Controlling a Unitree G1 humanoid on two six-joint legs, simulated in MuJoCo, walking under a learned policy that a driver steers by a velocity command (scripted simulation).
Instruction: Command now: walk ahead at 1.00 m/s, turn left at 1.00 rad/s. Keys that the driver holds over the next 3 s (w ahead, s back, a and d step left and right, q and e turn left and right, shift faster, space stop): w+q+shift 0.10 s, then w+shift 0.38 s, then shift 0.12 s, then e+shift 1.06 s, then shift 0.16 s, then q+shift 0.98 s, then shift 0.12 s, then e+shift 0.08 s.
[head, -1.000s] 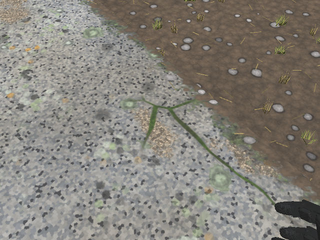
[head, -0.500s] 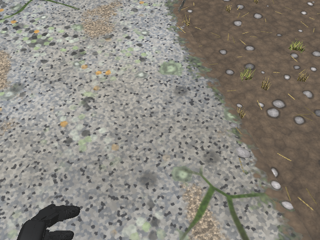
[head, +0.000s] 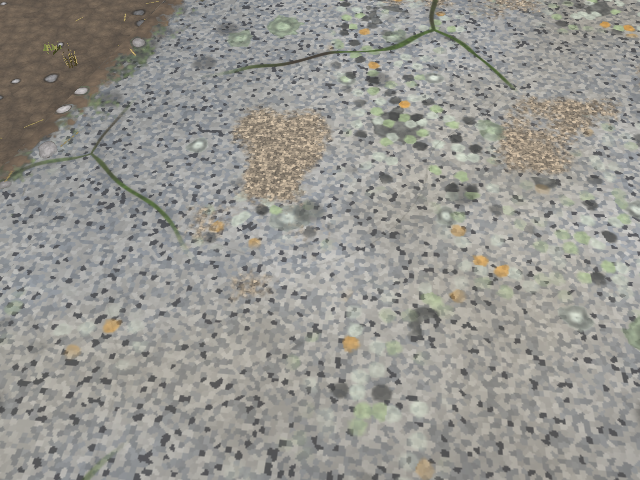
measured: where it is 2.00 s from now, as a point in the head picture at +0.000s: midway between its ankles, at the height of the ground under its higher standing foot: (326, 321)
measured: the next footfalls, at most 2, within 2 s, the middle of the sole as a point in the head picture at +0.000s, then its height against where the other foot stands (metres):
right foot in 0.34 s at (415, 433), level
left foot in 0.72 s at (284, 304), level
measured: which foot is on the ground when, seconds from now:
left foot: down 0.00-0.32, up 0.34-0.70, down 0.72-1.00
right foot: up 0.00-0.32, down 0.34-0.72, up 0.74-1.00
